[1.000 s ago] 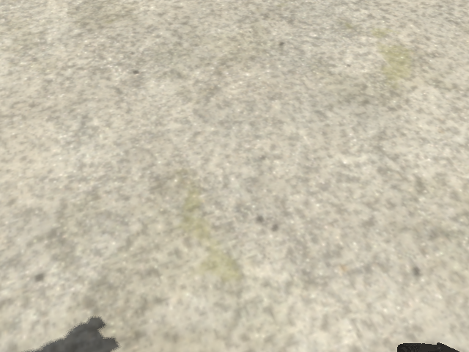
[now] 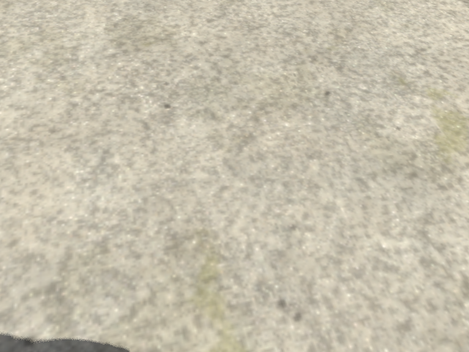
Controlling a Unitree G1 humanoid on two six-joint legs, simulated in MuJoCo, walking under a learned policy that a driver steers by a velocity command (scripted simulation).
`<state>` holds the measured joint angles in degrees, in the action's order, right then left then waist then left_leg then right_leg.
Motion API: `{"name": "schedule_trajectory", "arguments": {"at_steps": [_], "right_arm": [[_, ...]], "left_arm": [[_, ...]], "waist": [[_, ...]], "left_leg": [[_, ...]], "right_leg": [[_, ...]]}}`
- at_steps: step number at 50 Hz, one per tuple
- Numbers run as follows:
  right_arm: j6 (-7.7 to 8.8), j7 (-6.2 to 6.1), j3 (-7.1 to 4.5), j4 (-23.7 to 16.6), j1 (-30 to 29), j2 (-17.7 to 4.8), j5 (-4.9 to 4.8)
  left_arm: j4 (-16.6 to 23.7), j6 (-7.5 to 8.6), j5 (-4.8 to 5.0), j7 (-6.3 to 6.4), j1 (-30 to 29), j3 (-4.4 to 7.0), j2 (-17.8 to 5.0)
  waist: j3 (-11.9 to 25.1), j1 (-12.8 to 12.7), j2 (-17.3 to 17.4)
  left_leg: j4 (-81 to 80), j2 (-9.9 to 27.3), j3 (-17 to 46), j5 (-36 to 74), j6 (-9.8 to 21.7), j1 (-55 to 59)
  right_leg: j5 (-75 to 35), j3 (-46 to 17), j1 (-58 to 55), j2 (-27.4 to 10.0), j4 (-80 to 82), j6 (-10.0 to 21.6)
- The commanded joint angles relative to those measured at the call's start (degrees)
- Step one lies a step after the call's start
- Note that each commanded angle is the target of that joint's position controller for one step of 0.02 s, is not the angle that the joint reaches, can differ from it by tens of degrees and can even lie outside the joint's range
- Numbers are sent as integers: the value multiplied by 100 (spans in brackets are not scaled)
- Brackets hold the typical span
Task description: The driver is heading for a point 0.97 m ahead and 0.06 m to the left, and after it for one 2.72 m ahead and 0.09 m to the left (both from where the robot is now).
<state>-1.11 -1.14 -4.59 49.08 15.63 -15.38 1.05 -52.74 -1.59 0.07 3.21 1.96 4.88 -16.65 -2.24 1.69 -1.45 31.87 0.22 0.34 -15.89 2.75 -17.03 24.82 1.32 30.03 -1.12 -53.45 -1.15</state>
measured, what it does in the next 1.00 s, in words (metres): walks ahead, turning left: right foot, then left foot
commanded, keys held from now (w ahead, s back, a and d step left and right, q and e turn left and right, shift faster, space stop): q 0.30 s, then no key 0.10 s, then w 0.60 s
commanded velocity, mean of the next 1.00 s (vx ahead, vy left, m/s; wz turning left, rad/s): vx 0.19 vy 0.00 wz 0.30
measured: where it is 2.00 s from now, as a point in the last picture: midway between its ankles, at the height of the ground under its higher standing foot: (159, 269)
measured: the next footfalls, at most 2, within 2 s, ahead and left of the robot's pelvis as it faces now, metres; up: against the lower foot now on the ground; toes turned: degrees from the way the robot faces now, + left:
right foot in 0.40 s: +0.10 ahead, -0.13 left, +0.00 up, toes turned +17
left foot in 0.80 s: +0.12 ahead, +0.15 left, +0.00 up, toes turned +16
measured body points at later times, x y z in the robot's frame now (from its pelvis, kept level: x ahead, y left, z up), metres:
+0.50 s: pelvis +0.03 -0.03 +0.01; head +0.06 -0.04 +0.45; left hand +0.07 +0.28 -0.10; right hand +0.24 -0.28 -0.11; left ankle -0.01 +0.09 -0.69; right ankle +0.06 -0.14 -0.74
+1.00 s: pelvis +0.16 +0.06 +0.01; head +0.17 +0.08 +0.46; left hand +0.19 +0.36 -0.12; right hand +0.28 -0.19 -0.10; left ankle +0.08 +0.14 -0.74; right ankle +0.24 -0.08 -0.66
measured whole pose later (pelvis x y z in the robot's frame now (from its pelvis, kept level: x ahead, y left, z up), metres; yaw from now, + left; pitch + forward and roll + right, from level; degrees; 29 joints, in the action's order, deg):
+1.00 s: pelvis +0.16 +0.06 +0.01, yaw +16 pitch +1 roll +0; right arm 4.3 0.6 -3.0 46.4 20.2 -14.3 -0.1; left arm -50.8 5.1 1.0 -1.6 11.4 3.4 -18.1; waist 0.1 1.5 -2.6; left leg 15.6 -2.0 -0.8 -12.5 2.7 -4.6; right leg 12.3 0.1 33.3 -5.7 -56.7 1.8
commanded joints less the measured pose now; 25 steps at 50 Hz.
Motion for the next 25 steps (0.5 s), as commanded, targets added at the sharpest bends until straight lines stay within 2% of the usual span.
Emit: {"name": "schedule_trajectory", "arguments": {"at_steps": [1, 2, 4, 8, 12, 16, 18, 19, 20, 21, 22, 23, 24, 25], "right_arm": [[229, -77, -205, -583, -574, -1013, -134], [226, -96, -165, -574, -455, -900, -130], [225, -132, -152, -533, -193, -835, -128], [159, -192, -234, -573, -51, -1031, -170], [81, -167, -296, -716, -256, -1180, -149], [8, -135, -280, -870, -581, -1149, -173], [-47, -169, -222, -936, -772, -1060, -227], [-65, -190, -178, -933, -673, -950, -224], [-63, -189, -91, -941, -412, -659, -130], [-7, -177, -78, -1016, -167, -546, -139], [60, -162, -162, -1044, -256, -966, -98], [86, -144, -246, -967, -393, -1218, -176], [84, -121, -240, -904, -426, -1107, -158], [83, -100, -204, -856, -435, -970, -129]], "left_arm": [[279, 86, -68, 61, -150, 215, -679], [287, 113, -55, 47, -139, 218, -619], [307, 166, 7, 41, -146, 203, -510], [411, 231, 35, 3, -377, 144, -408], [438, 285, 69, -86, -342, 117, -466], [386, 377, 100, -188, 36, 126, -599], [270, 427, 88, -264, 444, 130, -618], [236, 431, 43, -284, 565, 155, -726], [285, 406, -65, -264, 593, 209, -1064], [268, 354, -175, -234, 602, 223, -1313], [306, 380, -181, -242, 599, 181, -1133], [376, 412, -107, -238, 498, 135, -921], [351, 424, 3, -227, 407, 102, -811], [336, 448, 86, -213, 434, 45, -673]], "waist": [[298, -265, 823], [422, -262, 808], [546, -194, 828], [535, -41, 961], [536, 3, 1051], [746, -106, 1108], [851, -332, 1051], [876, -343, 856], [1039, -157, -180], [899, 53, -1282], [862, -113, -1144], [635, -169, -729], [412, -132, -697], [217, -185, -857]], "left_leg": [[-1641, 1276, 1832, 1056, 785, 576], [-1591, 1198, 1762, 1352, 799, 659], [-1483, 1152, 1741, 1769, 865, 1069], [-1366, 1100, 1970, 1640, 914, 1430], [-1277, 1045, 2255, 1741, 1001, 1049], [-959, 1001, 2591, 2646, 948, 1112], [-645, 784, 2491, 2711, 682, 1023], [-435, 550, 2341, 2137, 429, 753], [534, -27, 1740, 667, 130, 84], [1294, -954, 1085, -2065, -149, -1199], [2386, -570, 1055, -2166, -302, -1564], [2776, -372, 1081, -1631, -307, -1720], [2811, -276, 988, -1184, -362, -1909], [2771, -205, 926, -871, -440, -2074]], "right_leg": [[-406, -493, 816, 0, -943, -23], [-567, -496, 703, 52, -1004, -57], [-724, -544, 776, 99, -775, -120], [-749, -633, 684, 150, 387, -276], [-585, -620, -31, 261, 1104, -337], [-515, -620, -678, 314, 1846, -260], [-1406, -466, -1427, 268, 2999, -121], [-2152, -580, -1967, 11, 3494, 11], [-3049, -1574, -2675, -1008, 3580, 385], [-3825, -2724, -3093, -1833, 3555, 1324], [-2439, -3275, -2776, -2311, 3830, 1888], [-837, -2925, -2657, -1912, 4015, 1701], [359, -2603, -2619, -1519, 4161, 1384], [700, -2459, -2634, -1352, 4330, 1237]]}}
Keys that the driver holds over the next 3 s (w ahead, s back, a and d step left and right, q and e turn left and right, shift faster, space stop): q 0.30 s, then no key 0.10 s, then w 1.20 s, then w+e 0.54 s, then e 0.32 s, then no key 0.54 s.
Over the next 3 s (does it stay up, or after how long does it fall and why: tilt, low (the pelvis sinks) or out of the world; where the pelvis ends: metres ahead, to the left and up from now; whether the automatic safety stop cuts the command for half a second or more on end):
stays up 1.02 0.19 0.00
